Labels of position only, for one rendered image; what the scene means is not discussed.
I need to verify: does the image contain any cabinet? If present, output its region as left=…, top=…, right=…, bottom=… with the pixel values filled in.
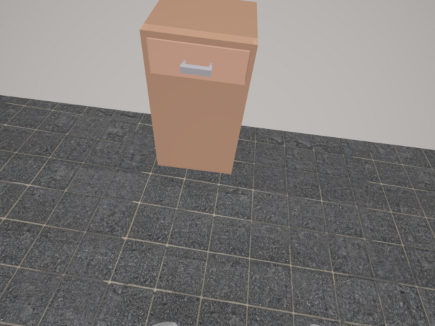
left=139, top=0, right=258, bottom=174

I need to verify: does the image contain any handle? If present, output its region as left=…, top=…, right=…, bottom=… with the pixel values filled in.
left=180, top=60, right=213, bottom=77

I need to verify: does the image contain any drawer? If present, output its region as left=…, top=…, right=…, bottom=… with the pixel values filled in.
left=147, top=37, right=250, bottom=84

